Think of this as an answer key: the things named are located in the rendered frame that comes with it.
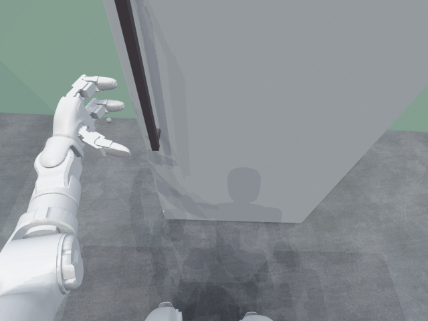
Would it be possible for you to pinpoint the left robot forearm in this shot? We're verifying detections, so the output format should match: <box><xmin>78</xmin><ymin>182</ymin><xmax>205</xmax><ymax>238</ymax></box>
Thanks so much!
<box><xmin>0</xmin><ymin>136</ymin><xmax>84</xmax><ymax>258</ymax></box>

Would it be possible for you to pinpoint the fridge door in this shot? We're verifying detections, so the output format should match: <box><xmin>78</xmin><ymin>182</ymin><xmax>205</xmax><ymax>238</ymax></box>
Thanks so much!
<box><xmin>105</xmin><ymin>0</ymin><xmax>428</xmax><ymax>223</ymax></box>

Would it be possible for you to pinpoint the right robot shin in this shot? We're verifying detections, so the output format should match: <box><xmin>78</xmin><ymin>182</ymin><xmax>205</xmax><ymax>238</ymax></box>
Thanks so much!
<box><xmin>244</xmin><ymin>312</ymin><xmax>257</xmax><ymax>318</ymax></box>

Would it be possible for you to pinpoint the left robot hand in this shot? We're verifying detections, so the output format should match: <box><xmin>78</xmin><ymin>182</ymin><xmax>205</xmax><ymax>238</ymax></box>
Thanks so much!
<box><xmin>53</xmin><ymin>74</ymin><xmax>130</xmax><ymax>157</ymax></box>

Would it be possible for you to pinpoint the robot left upper arm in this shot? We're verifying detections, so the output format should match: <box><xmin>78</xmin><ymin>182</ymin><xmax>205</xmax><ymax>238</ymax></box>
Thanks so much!
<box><xmin>0</xmin><ymin>233</ymin><xmax>84</xmax><ymax>321</ymax></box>

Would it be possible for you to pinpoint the handle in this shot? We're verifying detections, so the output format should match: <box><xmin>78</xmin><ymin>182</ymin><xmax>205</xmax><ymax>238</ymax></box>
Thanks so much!
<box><xmin>114</xmin><ymin>0</ymin><xmax>161</xmax><ymax>151</ymax></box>

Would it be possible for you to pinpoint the left robot shin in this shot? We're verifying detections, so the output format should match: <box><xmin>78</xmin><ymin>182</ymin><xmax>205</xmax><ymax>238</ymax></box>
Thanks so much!
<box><xmin>159</xmin><ymin>302</ymin><xmax>173</xmax><ymax>308</ymax></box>

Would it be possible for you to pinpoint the robot shin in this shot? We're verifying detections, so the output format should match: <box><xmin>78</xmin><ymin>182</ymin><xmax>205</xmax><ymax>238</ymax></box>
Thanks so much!
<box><xmin>244</xmin><ymin>312</ymin><xmax>257</xmax><ymax>318</ymax></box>
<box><xmin>159</xmin><ymin>302</ymin><xmax>173</xmax><ymax>308</ymax></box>

